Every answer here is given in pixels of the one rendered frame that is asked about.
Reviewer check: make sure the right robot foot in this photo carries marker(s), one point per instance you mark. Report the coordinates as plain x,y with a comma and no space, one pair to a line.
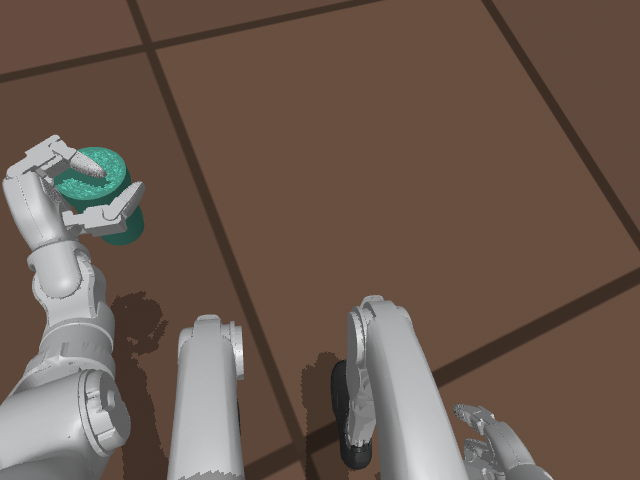
354,457

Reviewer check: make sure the left robot arm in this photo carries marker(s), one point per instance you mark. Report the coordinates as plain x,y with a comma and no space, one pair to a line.
65,417

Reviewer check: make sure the left robot hand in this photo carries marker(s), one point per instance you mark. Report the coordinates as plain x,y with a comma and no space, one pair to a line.
41,213

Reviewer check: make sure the right robot hand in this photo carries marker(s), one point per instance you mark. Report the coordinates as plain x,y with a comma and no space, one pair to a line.
502,451

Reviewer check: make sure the cup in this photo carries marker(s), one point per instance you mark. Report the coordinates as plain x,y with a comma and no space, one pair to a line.
82,191

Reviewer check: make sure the right robot arm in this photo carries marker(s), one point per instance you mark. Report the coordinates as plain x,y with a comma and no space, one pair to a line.
527,472

